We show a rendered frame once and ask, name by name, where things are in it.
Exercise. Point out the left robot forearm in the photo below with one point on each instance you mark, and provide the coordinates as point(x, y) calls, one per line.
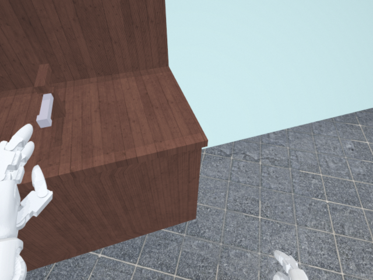
point(12, 266)

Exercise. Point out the robot right hand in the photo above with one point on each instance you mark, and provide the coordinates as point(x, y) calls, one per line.
point(290, 266)

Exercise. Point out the robot left hand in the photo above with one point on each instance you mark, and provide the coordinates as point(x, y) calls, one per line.
point(13, 156)

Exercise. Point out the counter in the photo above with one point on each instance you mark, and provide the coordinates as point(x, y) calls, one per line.
point(122, 155)

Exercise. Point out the tap lever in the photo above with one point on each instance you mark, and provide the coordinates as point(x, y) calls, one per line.
point(44, 118)

